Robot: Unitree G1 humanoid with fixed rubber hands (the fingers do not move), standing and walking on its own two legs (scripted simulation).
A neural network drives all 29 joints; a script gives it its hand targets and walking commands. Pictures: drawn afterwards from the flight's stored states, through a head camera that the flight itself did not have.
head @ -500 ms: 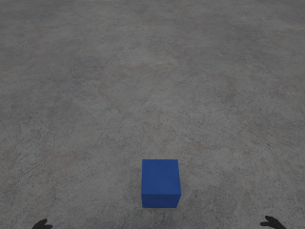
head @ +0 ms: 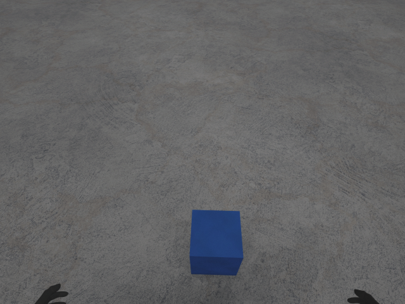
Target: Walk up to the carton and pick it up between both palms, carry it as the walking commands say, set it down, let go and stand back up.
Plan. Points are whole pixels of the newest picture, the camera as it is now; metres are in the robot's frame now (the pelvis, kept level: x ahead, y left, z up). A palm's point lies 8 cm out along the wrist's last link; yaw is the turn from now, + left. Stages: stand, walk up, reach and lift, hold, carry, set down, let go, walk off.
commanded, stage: walk up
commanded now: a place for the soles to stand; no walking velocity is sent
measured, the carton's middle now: (214, 243) +0.49 -0.04 -0.64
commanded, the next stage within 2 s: none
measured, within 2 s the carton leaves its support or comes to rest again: neither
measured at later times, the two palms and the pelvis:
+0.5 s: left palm out of the picture +0.11 +0.32 -0.08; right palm out of the picture +0.15 -0.32 -0.08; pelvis +0.01 +0.00 +0.01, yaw +1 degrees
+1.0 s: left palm out of the picture +0.11 +0.27 -0.08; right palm out of the picture +0.14 -0.39 -0.10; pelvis +0.04 -0.07 +0.00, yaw +6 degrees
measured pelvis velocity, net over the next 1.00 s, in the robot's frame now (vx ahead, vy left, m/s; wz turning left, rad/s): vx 0.04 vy -0.07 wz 0.11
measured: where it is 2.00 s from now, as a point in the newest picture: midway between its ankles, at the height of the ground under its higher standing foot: outside the picture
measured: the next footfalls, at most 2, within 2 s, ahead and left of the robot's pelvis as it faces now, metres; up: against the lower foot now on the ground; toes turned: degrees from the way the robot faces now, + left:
right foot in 0.76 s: +0.10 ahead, -0.15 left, +0.00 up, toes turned -1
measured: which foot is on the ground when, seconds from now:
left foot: down 0.00-1.00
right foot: down 0.00-0.52, up 0.54-0.74, down 0.76-1.00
